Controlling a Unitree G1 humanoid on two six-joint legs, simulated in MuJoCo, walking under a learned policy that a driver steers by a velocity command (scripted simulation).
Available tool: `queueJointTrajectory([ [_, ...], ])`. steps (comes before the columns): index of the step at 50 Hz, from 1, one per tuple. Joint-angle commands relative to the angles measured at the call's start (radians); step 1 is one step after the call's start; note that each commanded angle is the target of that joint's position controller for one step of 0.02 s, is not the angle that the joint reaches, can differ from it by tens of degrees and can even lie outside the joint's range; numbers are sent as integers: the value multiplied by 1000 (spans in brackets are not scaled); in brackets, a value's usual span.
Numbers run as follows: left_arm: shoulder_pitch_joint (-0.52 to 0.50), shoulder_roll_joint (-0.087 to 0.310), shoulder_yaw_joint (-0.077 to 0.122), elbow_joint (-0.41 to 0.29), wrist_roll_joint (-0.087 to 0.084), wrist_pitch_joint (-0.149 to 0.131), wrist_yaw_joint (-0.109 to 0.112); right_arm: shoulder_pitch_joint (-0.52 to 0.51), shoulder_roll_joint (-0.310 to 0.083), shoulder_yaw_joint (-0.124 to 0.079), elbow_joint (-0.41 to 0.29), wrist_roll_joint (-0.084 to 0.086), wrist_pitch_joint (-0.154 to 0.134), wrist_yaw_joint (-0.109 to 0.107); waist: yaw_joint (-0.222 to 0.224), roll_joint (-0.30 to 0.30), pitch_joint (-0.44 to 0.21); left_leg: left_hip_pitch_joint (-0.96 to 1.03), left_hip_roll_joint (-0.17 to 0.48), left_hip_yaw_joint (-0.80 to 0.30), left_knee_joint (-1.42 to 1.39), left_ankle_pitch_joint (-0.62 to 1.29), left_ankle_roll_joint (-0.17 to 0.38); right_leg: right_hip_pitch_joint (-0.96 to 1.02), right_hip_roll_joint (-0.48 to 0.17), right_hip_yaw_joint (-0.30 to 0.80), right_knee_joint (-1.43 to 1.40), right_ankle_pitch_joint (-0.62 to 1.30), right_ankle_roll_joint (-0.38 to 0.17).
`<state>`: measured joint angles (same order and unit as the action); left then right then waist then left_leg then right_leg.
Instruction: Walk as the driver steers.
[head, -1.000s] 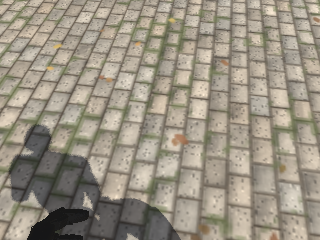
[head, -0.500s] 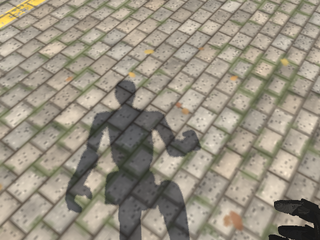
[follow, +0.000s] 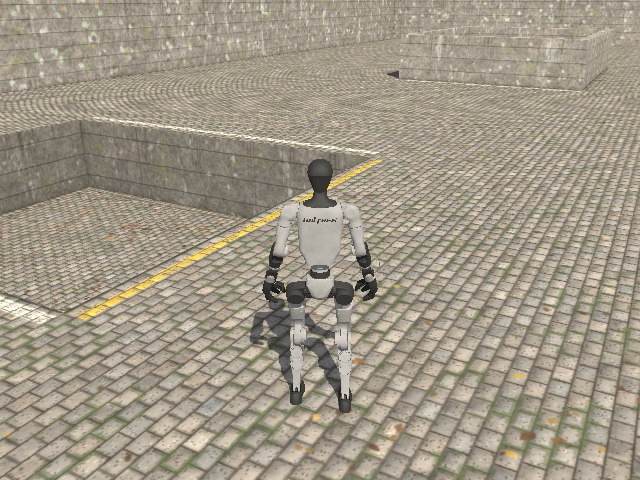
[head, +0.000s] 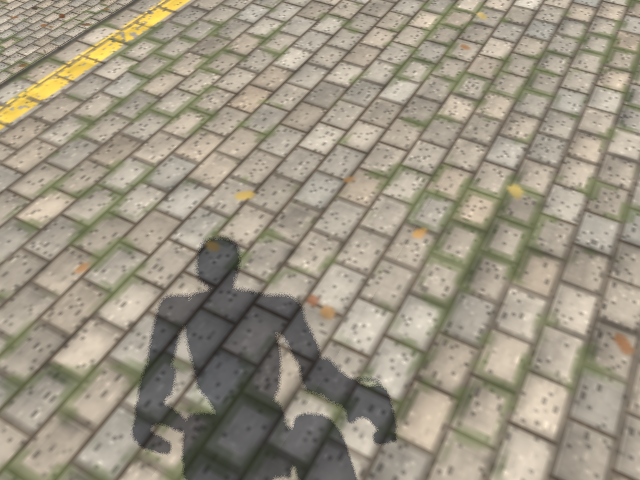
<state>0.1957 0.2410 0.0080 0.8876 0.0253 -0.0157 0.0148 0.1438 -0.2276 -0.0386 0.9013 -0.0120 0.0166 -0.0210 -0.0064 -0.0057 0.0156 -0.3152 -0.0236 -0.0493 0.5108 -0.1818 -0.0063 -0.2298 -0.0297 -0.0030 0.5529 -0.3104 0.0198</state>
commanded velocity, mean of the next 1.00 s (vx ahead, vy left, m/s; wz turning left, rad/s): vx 0.32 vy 0.00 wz -0.27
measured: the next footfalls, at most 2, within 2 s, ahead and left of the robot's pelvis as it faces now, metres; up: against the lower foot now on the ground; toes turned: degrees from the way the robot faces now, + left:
left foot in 0.66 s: +0.19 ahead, +0.16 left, +0.00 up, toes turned +0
right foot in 1.08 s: +0.45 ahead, -0.10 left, +0.00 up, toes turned -26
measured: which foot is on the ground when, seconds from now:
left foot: down 0.00-0.42, up 0.44-0.64, down 0.66-1.00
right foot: down 0.00-0.66, up 0.68-1.00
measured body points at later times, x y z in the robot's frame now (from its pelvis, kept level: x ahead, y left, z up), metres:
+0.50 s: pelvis +0.05 -0.01 +0.01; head +0.05 +0.00 +0.46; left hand +0.08 +0.26 -0.14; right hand +0.14 -0.28 -0.13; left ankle +0.05 +0.12 -0.70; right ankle -0.01 -0.13 -0.73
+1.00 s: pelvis +0.26 +0.04 +0.00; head +0.30 +0.03 +0.44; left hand +0.54 +0.21 -0.10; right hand +0.17 -0.22 -0.14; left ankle +0.15 +0.16 -0.73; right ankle +0.40 -0.12 -0.69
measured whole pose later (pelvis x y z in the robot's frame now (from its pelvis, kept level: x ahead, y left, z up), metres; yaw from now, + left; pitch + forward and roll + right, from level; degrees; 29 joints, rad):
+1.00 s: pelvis +0.26 +0.04 +0.00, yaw -18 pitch +1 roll +2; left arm 0.04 0.27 0.08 0.72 -0.03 -0.02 -0.06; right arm 0.32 -0.23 -0.05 0.98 0.00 -0.06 -0.07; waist -0.06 -0.04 0.05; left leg 0.07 0.02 0.31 0.33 -0.40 -0.01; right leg -0.69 -0.08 -0.10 0.78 -0.04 -0.04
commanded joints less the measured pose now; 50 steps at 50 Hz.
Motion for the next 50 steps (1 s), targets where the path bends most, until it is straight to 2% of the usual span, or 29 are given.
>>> queueJointTrajectory([
  [1,-3,128,26,-31,-11,-27,4,-40,-107,-28,-25,6,-15,-5,13,-34,-33,125,44,-48,-40,112,44,-81,-54,52,-155,45,-31],
  [7,15,116,23,1,-17,-19,5,-29,-110,-32,43,13,-10,-11,18,4,-53,162,51,-48,-27,218,38,-38,-38,35,-137,179,-42],
  [16,31,109,23,48,-19,-12,1,-39,-120,-34,120,16,5,-24,13,-1,-44,188,56,-45,-32,245,34,-13,-26,23,-151,246,-45],
  [18,36,108,23,57,-19,-11,1,-44,-120,-33,133,16,6,-26,13,-3,-39,188,56,-43,-36,238,32,-11,-25,22,-157,240,-45],
  [19,74,102,23,79,-20,-8,2,-10,-100,-29,157,18,8,-24,13,-22,-77,197,26,-6,-27,49,30,7,-19,23,-190,35,-55],
  [20,86,145,38,82,-33,-2,4,-7,-114,-37,164,32,8,-20,23,-68,-38,122,-24,51,41,-237,33,1,-41,77,-234,-267,-96],
  [21,122,187,53,83,-41,-1,8,-65,-131,-42,138,35,-3,-13,51,-124,36,-45,-33,72,121,-361,34,24,-133,223,-325,-531,-155],
  [22,140,241,72,85,-51,-11,14,-157,-121,-38,87,44,-27,-2,73,-199,122,-197,-1,91,238,-287,39,50,-284,419,-447,-651,-228],
  [23,155,245,78,88,-47,-29,20,-227,-123,-38,51,50,-52,7,89,-192,189,-323,65,35,341,-268,50,71,-374,531,-504,-589,-276],
  [24,152,216,73,86,-37,-48,22,-231,-119,-42,45,54,-73,15,76,-148,202,-426,106,6,400,-250,59,142,-387,529,-495,-481,-278],
  [26,140,168,69,74,-46,-69,14,-195,-96,-40,55,54,-106,31,56,-105,150,-464,146,4,348,-199,68,244,-337,403,-453,-294,-230],
  [28,134,168,73,61,-56,-68,4,-188,-80,-39,58,46,-129,39,45,-103,98,-242,102,56,178,-162,45,137,-242,283,-432,-188,-197],
  [29,112,183,78,49,-60,-64,1,-157,-72,-37,65,45,-134,44,21,-122,87,-111,67,89,118,-144,26,44,-207,243,-418,-173,-199],
  [30,101,197,89,61,19,-46,-14,-95,-70,-34,56,-36,-100,71,-5,-120,69,30,3,165,58,-155,15,-36,-153,201,-393,-202,-217],
  [31,70,199,97,52,16,-37,-19,10,-62,-40,80,-34,-86,72,-60,-109,65,215,-20,201,3,-57,3,-160,-136,186,-330,-225,-215],
  [32,40,190,97,38,7,-39,-21,153,-99,-56,116,-24,-82,57,-125,-54,26,432,-33,200,-14,-65,1,-294,-99,170,-211,-165,-199],
  [33,-19,159,90,14,6,-49,-24,354,-175,-81,153,-29,-95,36,-241,84,-55,658,102,35,-87,-212,16,-453,-5,91,115,-107,-167],
  [34,-69,11,55,-77,-1,-62,-22,469,-321,-99,152,-52,-109,19,-245,402,-131,682,424,-468,-332,-686,65,-627,91,16,512,-273,-134],
  [35,-48,44,59,-90,-8,-50,-26,311,-272,-79,116,-50,-102,10,-144,245,-97,500,487,-676,-409,-828,124,-656,38,120,686,-158,-151],
  [36,-57,67,65,-94,-9,-43,-38,173,-222,-66,71,-38,-103,9,-77,129,-6,396,474,-551,-384,-730,118,-680,-36,111,731,-35,-151],
  [37,-19,75,68,-77,-6,-40,-54,110,-170,-52,51,-27,-112,14,-39,80,11,327,412,-383,-378,-580,96,-628,-77,101,706,46,-138],
  [38,35,74,73,-56,3,-32,-64,105,-143,-43,47,-24,-119,11,-9,85,7,296,374,-260,-398,-450,86,-570,-95,80,689,60,-122],
  [40,27,56,73,-61,13,-2,-75,133,-84,-22,58,-22,-133,0,2,79,63,252,325,-48,-388,-101,69,-546,-106,34,699,113,-84],
  [41,48,62,88,-65,-107,-16,-46,100,-70,-27,57,17,-137,-11,1,115,52,337,301,25,-323,110,65,-592,-137,98,678,117,-80],
  [42,19,62,84,-81,-111,-21,-40,110,-76,-25,56,15,-136,-19,-2,103,42,341,301,77,-307,260,68,-605,-128,75,662,141,-66],
  [44,-72,44,79,-148,-75,-25,-45,86,-125,-32,42,-4,-118,-38,6,70,75,272,298,164,-320,405,82,-580,-110,9,532,195,-38],
  [46,-153,17,66,-198,-59,-22,-61,43,-161,-39,15,-7,-102,-53,5,71,105,172,248,271,-313,439,76,-457,-80,-62,321,283,-30],
  [48,-177,30,71,-225,-52,-13,-79,69,-202,-53,1,10,-91,-62,0,65,76,181,249,318,-253,600,74,-341,-31,-132,209,316,-46],
  [50,-97,81,93,-224,-54,-2,-87,67,-238,-67,-25,31,-77,-63,45,92,9,254,267,327,-125,859,68,-244,28,-167,173,276,-83],
])
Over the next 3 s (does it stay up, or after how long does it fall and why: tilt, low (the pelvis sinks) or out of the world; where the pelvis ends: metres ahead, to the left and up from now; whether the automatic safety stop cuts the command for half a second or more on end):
stays up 0.49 -0.01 0.00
